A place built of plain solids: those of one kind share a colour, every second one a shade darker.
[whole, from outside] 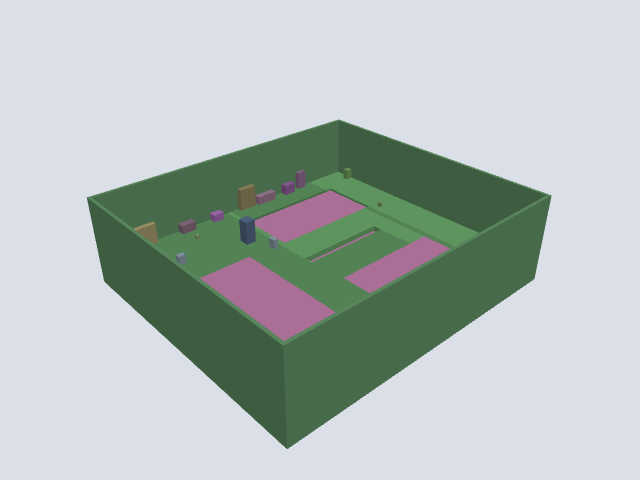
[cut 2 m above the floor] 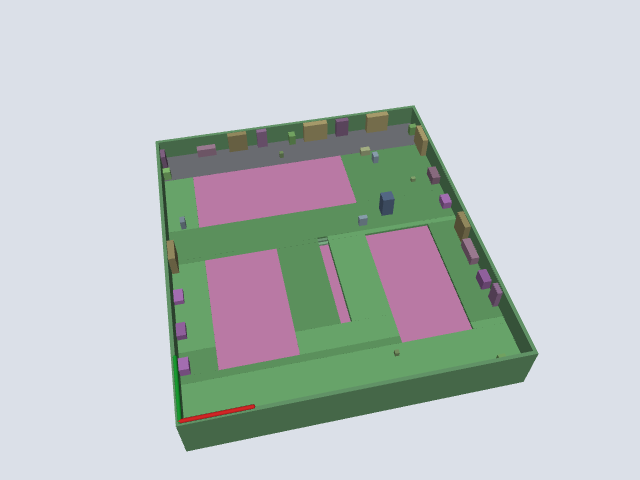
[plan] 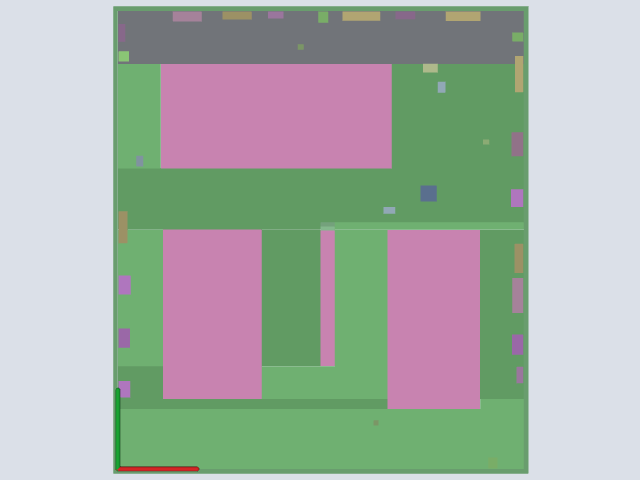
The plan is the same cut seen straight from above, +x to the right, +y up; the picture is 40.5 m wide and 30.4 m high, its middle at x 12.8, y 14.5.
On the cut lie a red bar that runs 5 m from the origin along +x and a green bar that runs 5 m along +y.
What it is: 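A vehicle workshop, tram depot or goods shed with inspection pits, wash bays, truck wells or a traverser pit in its floor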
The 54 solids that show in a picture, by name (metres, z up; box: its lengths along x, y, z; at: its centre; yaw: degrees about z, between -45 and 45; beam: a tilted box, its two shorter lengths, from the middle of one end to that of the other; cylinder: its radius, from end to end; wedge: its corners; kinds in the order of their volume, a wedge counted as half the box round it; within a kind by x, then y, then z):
{
 "floor_1": {"box": [2.72, 6.62, 2.4], "at": [1.36, 22.34, -1.2]},
 "floor_2": {"box": [2.86, 2.08, 2.4], "at": [1.43, 5.47, -1.2]},
 "floor_3": {"box": [2.86, 8.63, 2.4], "at": [1.43, 10.82, -1.2]},
 "floor_4": {"box": [12.83, 0.45, 2.4], "at": [6.42, 15.39, -1.2]},
 "floor_5": {"box": [17.07, 0.63, 2.4], "at": [8.54, 4.12, -1.2]},
 "floor_6": {"box": [3.72, 8.63, 2.4], "at": [10.97, 10.82, -1.2]},
 "floor_7": {"box": [3.72, 0.03, 2.4], "at": [10.97, 15.15, -1.2]},
 "floor_8": {"box": [25.7, 3.8, 2.4], "at": [12.85, 1.9, -1.2]},
 "floor_9": {"box": [25.7, 3.41, 2.4], "at": [12.85, 17.32, -1.2]},
 "floor_10": {"box": [7.96, 2.08, 2.4], "at": [13.09, 5.47, -1.2]},
 "floor_11": {"box": [3.33, 8.63, 2.4], "at": [15.4, 10.82, -1.2]},
 "floor_12": {"box": [11.96, 0.03, 2.4], "at": [19.72, 15.15, -1.2]},
 "floor_13": {"box": [11.96, 0.45, 2.4], "at": [19.72, 15.39, -1.2]},
 "floor_14": {"box": [8.36, 6.62, 2.4], "at": [21.52, 22.34, -1.2]},
 "floor_15": {"box": [2.76, 0.63, 2.4], "at": [24.32, 4.12, -1.2]},
 "floor_16": {"box": [2.76, 2.08, 2.4], "at": [24.32, 5.47, -1.2]},
 "floor_17": {"box": [2.76, 8.63, 2.4], "at": [24.32, 10.82, -1.2]},
 "bay_floor_1": {"box": [6.25, 10.74, 2.4], "at": [5.99, 9.8, -1.2]},
 "bay_floor_2": {"box": [14.62, 6.62, 2.4], "at": [10.03, 22.34, -1.2]},
 "bay_floor_3": {"box": [0.91, 9.11, 1.86], "at": [13.29, 11.06, -1.47]},
 "bay_floor_4": {"box": [5.87, 11.34, 2.17], "at": [20.0, 9.47, -1.32]},
 "wall_1": {"box": [0.3, 29.01, 8.58], "at": [-0.15, 14.51, 1.89]},
 "wall_2": {"box": [26.3, 0.3, 8.58], "at": [12.85, -0.15, 1.89]},
 "wall_3": {"box": [26.3, 0.3, 8.58], "at": [12.85, 29.16, 1.89]},
 "wall_4": {"box": [0.3, 29.01, 8.58], "at": [25.85, 14.51, 1.89]},
 "rack_1": {"box": [0.58, 2.03, 2.32], "at": [0.32, 15.3, 1.11]},
 "rack_2": {"box": [1.86, 0.52, 2.23], "at": [7.55, 28.72, 1.06]},
 "rack_3": {"box": [2.39, 0.6, 2.13], "at": [15.43, 28.68, 1.01]},
 "rack_4": {"box": [2.2, 0.61, 2.38], "at": [21.87, 28.68, 1.14]},
 "rack_5": {"box": [0.55, 1.85, 2.34], "at": [25.39, 13.34, 1.12]},
 "rack_6": {"box": [0.52, 2.3, 2.08], "at": [25.41, 25.01, 0.99]},
 "cupboard_1": {"box": [0.44, 1.13, 1.88], "at": [0.25, 27.61, 0.89]},
 "cupboard_2": {"box": [0.99, 0.45, 2.01], "at": [9.99, 28.75, 0.95]},
 "cupboard_3": {"box": [1.25, 0.5, 1.96], "at": [18.2, 28.73, 0.93]},
 "cupboard_4": {"box": [0.43, 1.04, 1.89], "at": [25.45, 5.95, 0.9]},
 "bench_1": {"box": [1.83, 0.64, 0.95], "at": [4.39, 28.66, 0.42]},
 "bench_2": {"box": [0.75, 1.51, 0.91], "at": [25.3, 20.57, 0.41]},
 "bench_3": {"box": [0.7, 2.22, 0.92], "at": [25.32, 10.99, 0.41]},
 "crates_1": {"box": [0.74, 1.21, 0.65], "at": [0.4, 8.29, 0.28]},
 "crates_2": {"box": [0.76, 1.04, 0.92], "at": [0.41, 5.05, 0.41]},
 "crates_3": {"box": [0.78, 1.2, 0.53], "at": [0.42, 11.65, 0.21]},
 "crates_4": {"box": [0.78, 1.13, 0.8], "at": [25.28, 17.14, 0.35]},
 "crates_5": {"box": [0.71, 1.28, 1.08], "at": [25.32, 7.87, 0.49]},
 "lift_1": {"box": [1.04, 1.01, 2.36], "at": [19.68, 17.45, 1.13]},
 "bin_1": {"box": [0.67, 0.64, 1.01], "at": [0.36, 26.13, 0.46]},
 "bin_2": {"box": [0.63, 0.72, 1.13], "at": [13.01, 28.62, 0.52]},
 "bin_3": {"box": [0.59, 0.7, 1.09], "at": [23.75, 0.38, 0.49]},
 "bin_4": {"box": [0.7, 0.57, 1.06], "at": [25.32, 27.36, 0.48]},
 "bay_step_1": {"box": [0.91, 0.26, 2.04], "at": [13.29, 15.23, -1.38]},
 "bay_step_2": {"box": [0.91, 0.26, 2.22], "at": [13.29, 15.49, -1.29]},
 "trolley_1": {"box": [0.44, 0.68, 0.98], "at": [1.38, 19.49, 0.44]},
 "trolley_2": {"box": [0.75, 0.43, 0.98], "at": [17.2, 16.38, 0.44]},
 "trolley_3": {"box": [0.5, 0.71, 0.93], "at": [20.5, 24.18, 0.41]},
 "chest_1": {"box": [0.93, 0.55, 0.69], "at": [19.8, 25.39, 0.29]}
}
